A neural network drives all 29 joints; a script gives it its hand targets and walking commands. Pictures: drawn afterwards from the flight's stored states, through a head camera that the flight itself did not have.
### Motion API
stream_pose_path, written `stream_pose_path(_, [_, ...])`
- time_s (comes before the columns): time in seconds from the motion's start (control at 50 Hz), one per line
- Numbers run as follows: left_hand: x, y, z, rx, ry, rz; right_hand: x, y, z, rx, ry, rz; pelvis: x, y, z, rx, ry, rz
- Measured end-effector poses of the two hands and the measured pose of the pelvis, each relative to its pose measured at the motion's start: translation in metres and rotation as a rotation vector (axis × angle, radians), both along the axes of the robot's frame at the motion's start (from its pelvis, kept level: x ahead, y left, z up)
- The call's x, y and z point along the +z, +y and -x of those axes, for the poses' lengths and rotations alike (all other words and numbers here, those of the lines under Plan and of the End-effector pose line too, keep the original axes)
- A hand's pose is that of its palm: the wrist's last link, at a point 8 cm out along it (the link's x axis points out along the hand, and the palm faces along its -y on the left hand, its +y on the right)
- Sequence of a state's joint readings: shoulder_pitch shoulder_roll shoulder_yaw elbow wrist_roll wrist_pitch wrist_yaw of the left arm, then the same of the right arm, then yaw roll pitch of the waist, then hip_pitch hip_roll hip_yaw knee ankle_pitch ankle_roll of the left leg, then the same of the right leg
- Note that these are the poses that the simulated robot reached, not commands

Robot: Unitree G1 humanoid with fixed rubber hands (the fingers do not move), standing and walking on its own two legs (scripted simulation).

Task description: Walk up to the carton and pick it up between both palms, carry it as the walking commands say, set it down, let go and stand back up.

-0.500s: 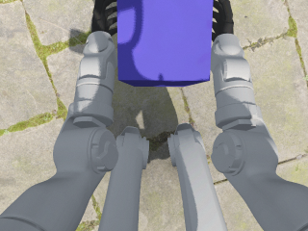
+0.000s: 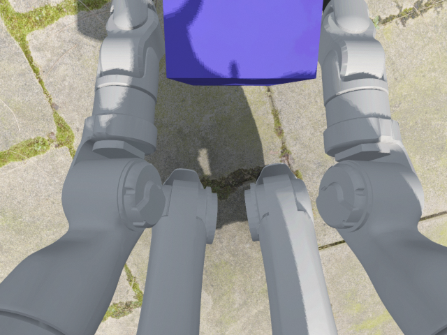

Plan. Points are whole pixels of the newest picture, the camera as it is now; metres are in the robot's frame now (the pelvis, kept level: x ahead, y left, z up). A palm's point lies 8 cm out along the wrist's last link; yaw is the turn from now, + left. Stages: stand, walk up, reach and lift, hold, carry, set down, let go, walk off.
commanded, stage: set down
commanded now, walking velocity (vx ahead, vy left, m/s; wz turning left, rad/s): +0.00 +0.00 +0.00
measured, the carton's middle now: (236, 0) +0.56 -0.03 -0.22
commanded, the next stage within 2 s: none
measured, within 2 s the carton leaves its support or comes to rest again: rests again in 0.94 s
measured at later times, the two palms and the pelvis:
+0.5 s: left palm out of the picture +0.55 +0.10 -0.17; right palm (331, 4) +0.54 -0.16 -0.18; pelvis +0.00 +0.00 -0.02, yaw +0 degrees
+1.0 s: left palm (146, 7) +0.55 +0.10 -0.20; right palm (324, 11) +0.53 -0.16 -0.20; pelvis +0.01 +0.00 -0.03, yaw +0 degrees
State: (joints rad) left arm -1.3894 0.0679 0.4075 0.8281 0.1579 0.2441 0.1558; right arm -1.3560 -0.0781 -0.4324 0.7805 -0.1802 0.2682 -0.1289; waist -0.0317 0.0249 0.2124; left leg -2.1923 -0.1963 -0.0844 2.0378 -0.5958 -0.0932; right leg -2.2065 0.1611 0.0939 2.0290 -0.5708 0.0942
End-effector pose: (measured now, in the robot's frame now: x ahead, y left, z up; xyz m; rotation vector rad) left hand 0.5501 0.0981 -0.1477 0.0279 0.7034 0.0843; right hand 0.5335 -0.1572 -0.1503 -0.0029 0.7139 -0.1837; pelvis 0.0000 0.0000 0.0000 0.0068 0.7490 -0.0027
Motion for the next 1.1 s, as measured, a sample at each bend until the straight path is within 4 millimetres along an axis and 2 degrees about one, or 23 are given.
stream_pose_path(0.16, [-0.021, 0.001, -0.004, 0.002, 0.005, 0.007, -0.02, 0.0, -0.005, 0.003, 0.005, 0.002, -0.013, -0.001, -0.004, 0.006, -0.025, 0.002])
stream_pose_path(0.4, [-0.022, -0.001, -0.007, -0.012, 0.006, 0.0, -0.021, -0.001, -0.006, 0.004, 0.008, 0.005, -0.019, 0.002, -0.005, 0.006, -0.038, 0.008])
stream_pose_path(0.56, [-0.028, 0.0, -0.003, -0.023, 0.021, -0.008, -0.028, -0.001, 0.0, 0.014, 0.024, -0.001, -0.021, 0.002, -0.002, 0.006, -0.059, 0.007])
stream_pose_path(1.1, [-0.055, 0.003, 0.0, -0.042, 0.044, -0.003, -0.054, -0.001, 0.001, 0.034, 0.043, -0.013, -0.031, 0.001, -0.007, 0.009, -0.095, 0.006])
